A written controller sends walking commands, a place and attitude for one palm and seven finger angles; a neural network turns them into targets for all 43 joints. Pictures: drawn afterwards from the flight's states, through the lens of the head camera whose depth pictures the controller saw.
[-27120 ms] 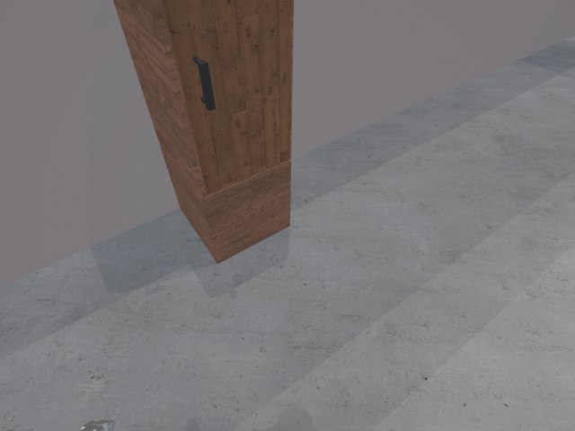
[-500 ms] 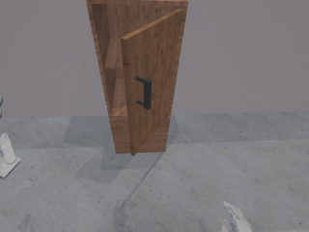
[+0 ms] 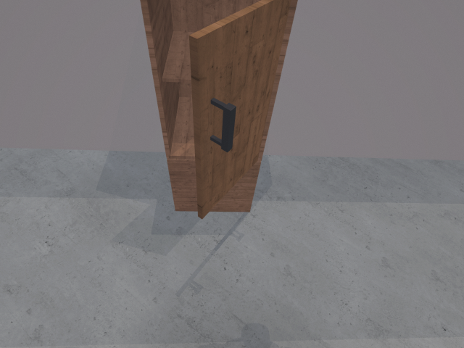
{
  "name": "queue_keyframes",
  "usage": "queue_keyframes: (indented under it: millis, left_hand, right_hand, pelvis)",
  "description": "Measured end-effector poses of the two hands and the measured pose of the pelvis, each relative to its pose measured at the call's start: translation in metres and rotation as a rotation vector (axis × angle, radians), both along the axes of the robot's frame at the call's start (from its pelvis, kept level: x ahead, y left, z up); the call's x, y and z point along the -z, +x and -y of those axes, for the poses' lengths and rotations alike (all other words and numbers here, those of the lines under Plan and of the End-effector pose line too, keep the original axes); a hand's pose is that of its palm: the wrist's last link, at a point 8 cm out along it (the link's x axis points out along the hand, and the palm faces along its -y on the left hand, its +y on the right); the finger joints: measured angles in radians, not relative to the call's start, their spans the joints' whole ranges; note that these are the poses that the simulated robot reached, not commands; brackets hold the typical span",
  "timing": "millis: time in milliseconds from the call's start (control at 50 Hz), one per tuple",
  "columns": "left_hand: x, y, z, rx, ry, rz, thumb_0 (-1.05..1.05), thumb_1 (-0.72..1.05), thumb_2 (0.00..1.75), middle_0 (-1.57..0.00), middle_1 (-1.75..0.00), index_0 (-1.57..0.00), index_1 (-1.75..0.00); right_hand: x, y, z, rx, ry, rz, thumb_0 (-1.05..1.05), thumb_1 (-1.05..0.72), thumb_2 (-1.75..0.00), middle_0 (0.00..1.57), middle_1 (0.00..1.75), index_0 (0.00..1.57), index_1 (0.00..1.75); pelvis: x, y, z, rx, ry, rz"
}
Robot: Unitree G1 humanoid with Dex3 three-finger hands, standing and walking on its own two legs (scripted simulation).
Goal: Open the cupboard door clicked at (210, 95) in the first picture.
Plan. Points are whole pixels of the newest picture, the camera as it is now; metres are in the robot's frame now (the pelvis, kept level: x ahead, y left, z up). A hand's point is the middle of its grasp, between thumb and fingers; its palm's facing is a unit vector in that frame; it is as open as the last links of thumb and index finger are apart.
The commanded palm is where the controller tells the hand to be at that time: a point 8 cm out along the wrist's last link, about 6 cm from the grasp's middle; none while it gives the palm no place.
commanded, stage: let the arm hang, fingers relaxed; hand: left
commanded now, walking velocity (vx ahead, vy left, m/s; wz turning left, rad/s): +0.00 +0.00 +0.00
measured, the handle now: (221, 125) +0.56 +0.06 +0.05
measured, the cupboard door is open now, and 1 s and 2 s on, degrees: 52 52 52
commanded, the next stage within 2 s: look to check the result in 0.76 s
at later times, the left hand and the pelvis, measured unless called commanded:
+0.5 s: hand out of the picture -0.02 +0.17 -0.17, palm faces +0.04 -0.98 -0.17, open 7.3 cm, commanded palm none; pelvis +0.00 +0.01 +0.01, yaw -1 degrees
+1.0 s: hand out of the picture +0.00 +0.18 -0.17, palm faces +0.04 -0.98 -0.18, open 7.3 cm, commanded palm none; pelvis +0.01 +0.01 +0.01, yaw -1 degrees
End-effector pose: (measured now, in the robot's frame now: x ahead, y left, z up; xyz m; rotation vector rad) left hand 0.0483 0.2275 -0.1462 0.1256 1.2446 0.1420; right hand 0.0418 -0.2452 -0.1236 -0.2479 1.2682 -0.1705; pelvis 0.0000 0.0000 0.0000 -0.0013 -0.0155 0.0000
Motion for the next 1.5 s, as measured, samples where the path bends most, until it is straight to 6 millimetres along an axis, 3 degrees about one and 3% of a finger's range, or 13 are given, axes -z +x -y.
queue_keyframes:
  millis: [160, 320, 580, 1100, 1500]
  left_hand:
    - [-0.009, -0.058, -0.017, -0.030, 0.038, -0.175, -0.02, 0.96, 0.90, -0.21, -0.30, -0.20, -0.30]
    - [-0.015, -0.080, -0.014, -0.041, 0.046, -0.232, 0.00, 0.92, 0.90, -0.20, -0.30, -0.20, -0.30]
    - [-0.004, -0.064, 0.011, -0.030, -0.027, -0.186, 0.00, 0.91, 0.90, -0.20, -0.30, -0.20, -0.30]
    - [-0.009, -0.053, 0.003, -0.032, 0.004, -0.184, 0.00, 0.91, 0.90, -0.20, -0.30, -0.20, -0.30]
    - [-0.008, -0.046, 0.009, -0.026, -0.007, -0.183, 0.00, 0.91, 0.90, -0.20, -0.30, -0.20, -0.30]
  right_hand:
    - [0.013, -0.051, -0.026, 0.036, 0.074, -0.163, 0.01, -0.91, -0.90, 0.20, 0.30, 0.19, 0.30]
    - [0.022, -0.070, -0.053, 0.061, 0.144, -0.193, 0.00, -0.91, -0.90, 0.20, 0.30, 0.20, 0.30]
    - [0.021, -0.075, -0.061, 0.088, 0.141, -0.183, 0.00, -0.91, -0.90, 0.20, 0.30, 0.20, 0.30]
    - [0.020, -0.048, -0.051, 0.074, 0.127, -0.151, 0.00, -0.91, -0.90, 0.20, 0.30, 0.19, 0.30]
    - [0.018, -0.048, -0.043, 0.082, 0.113, -0.167, 0.00, -0.91, -0.90, 0.20, 0.30, 0.19, 0.30]
  pelvis:
    - [-0.007, 0.000, -0.005, -0.001, -0.008, 0.010]
    - [-0.008, -0.002, -0.010, 0.009, -0.001, 0.017]
    - [-0.007, -0.002, -0.014, 0.016, 0.003, 0.011]
    - [-0.008, 0.010, -0.011, 0.017, 0.004, 0.013]
    - [-0.009, 0.014, -0.007, 0.025, 0.003, 0.013]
